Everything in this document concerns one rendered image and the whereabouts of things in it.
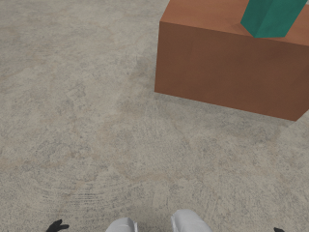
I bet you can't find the pedestal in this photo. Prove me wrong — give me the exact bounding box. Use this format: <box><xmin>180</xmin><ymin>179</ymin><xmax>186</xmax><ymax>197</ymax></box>
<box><xmin>154</xmin><ymin>0</ymin><xmax>309</xmax><ymax>122</ymax></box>

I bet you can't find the robot right thigh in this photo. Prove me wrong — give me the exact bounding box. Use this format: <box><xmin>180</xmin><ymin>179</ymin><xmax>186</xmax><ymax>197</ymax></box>
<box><xmin>170</xmin><ymin>209</ymin><xmax>213</xmax><ymax>232</ymax></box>

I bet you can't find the robot thigh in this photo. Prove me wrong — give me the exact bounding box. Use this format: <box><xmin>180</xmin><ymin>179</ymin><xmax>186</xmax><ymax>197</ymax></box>
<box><xmin>170</xmin><ymin>209</ymin><xmax>213</xmax><ymax>232</ymax></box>
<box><xmin>105</xmin><ymin>217</ymin><xmax>139</xmax><ymax>232</ymax></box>

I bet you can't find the robot left thigh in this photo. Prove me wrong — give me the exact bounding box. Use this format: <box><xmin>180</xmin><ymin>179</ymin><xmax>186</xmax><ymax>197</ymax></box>
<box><xmin>105</xmin><ymin>217</ymin><xmax>139</xmax><ymax>232</ymax></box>

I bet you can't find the robot left hand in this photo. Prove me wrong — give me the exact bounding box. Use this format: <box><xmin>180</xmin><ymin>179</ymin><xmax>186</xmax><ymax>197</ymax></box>
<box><xmin>46</xmin><ymin>219</ymin><xmax>70</xmax><ymax>232</ymax></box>

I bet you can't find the carton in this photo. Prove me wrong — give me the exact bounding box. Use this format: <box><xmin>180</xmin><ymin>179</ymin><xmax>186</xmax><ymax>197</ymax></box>
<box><xmin>240</xmin><ymin>0</ymin><xmax>308</xmax><ymax>38</ymax></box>

